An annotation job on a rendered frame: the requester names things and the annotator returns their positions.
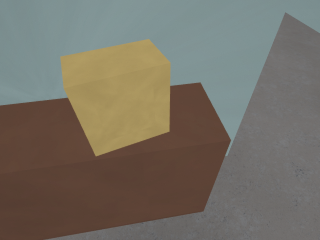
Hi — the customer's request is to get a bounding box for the carton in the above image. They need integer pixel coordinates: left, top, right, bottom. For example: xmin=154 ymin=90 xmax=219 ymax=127
xmin=60 ymin=39 xmax=171 ymax=156

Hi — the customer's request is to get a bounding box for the pedestal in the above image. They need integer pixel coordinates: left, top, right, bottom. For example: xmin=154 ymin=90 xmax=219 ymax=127
xmin=0 ymin=82 xmax=231 ymax=240

